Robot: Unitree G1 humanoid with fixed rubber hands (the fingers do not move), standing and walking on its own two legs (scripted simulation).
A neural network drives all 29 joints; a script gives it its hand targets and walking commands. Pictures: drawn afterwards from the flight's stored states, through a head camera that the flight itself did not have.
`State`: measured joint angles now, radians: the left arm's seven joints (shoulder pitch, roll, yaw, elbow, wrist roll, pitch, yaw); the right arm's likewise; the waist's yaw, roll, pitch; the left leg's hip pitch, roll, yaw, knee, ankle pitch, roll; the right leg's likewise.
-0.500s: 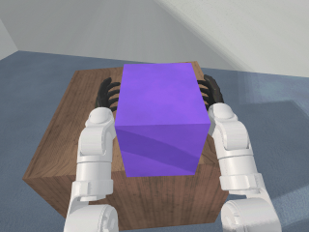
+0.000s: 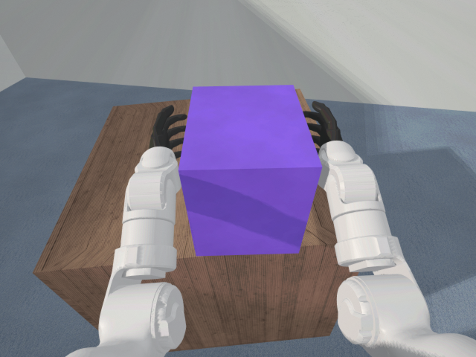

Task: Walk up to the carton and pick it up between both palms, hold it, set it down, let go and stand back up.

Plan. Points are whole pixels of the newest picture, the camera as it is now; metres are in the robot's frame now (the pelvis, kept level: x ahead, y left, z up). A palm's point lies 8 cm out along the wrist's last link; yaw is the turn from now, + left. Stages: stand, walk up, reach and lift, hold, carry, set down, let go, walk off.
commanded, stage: hold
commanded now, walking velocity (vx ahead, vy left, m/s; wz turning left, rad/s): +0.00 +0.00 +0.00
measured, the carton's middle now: (245, 169) +0.40 +0.01 +0.14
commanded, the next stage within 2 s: set down in 2.00 s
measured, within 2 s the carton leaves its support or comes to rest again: neither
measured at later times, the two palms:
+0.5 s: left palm (158, 162) +0.37 +0.14 +0.19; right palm (327, 156) +0.37 -0.13 +0.18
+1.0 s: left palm (158, 163) +0.36 +0.14 +0.20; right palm (330, 157) +0.36 -0.13 +0.18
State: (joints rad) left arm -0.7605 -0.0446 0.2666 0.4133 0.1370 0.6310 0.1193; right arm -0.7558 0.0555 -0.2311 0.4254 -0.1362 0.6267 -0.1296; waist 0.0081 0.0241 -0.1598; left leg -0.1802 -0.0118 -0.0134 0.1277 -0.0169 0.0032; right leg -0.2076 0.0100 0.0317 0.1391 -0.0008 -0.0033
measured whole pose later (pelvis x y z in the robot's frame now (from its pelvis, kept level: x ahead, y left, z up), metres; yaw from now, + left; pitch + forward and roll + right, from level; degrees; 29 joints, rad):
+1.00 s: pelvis -0.01 +0.00 +0.00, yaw +0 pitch +3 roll +0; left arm -0.71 -0.04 0.23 0.31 0.12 0.69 0.13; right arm -0.70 0.06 -0.20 0.32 -0.13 0.69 -0.13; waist 0.01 0.02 -0.15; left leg -0.19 -0.01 -0.01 0.15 -0.01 0.00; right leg -0.22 0.01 0.03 0.15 0.01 0.00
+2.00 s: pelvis +0.00 +0.00 +0.00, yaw +0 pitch +3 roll +0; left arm -0.69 -0.06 0.23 0.29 0.13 0.69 0.13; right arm -0.69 0.06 -0.19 0.30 -0.14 0.69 -0.12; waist 0.01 0.02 -0.13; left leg -0.16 -0.01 -0.01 0.12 -0.01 0.01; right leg -0.19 0.01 0.03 0.12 0.01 0.00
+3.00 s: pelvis +0.03 +0.01 +0.00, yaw +0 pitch +7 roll +0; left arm -0.68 -0.10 0.35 0.57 0.29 0.35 0.03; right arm -0.64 0.14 -0.35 0.55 -0.29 0.35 -0.07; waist -0.01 0.00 -0.17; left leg -0.10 -0.02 -0.02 -0.08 0.05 0.02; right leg -0.13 0.00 0.03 -0.06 0.07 0.00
